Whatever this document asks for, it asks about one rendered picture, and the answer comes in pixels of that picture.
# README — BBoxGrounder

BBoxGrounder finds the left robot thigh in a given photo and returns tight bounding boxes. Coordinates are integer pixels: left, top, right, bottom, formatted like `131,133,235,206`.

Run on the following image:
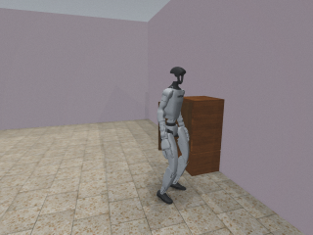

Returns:
174,126,190,165

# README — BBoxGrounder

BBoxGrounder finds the left robot hand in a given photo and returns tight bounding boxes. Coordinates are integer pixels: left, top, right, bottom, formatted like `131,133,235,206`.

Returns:
183,126,190,141

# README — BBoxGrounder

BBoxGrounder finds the robot right upper arm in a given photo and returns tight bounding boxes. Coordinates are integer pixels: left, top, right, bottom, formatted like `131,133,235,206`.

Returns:
156,88,174,118

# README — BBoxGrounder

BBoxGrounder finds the right robot hand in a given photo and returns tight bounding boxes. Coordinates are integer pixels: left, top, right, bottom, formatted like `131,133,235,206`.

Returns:
160,139,174,159

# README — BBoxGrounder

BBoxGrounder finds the left robot forearm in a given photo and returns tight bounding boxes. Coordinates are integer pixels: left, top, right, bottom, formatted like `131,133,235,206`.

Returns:
177,112,185,128

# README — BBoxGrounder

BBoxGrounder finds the right robot forearm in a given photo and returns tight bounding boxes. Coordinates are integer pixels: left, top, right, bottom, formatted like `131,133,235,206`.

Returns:
156,110,168,140

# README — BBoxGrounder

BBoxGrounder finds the cupboard door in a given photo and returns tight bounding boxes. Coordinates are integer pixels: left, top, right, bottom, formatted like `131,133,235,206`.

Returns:
158,102,193,152

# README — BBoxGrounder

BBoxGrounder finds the humanoid robot torso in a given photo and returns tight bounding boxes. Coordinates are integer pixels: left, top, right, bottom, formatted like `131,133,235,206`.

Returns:
164,86,184,136

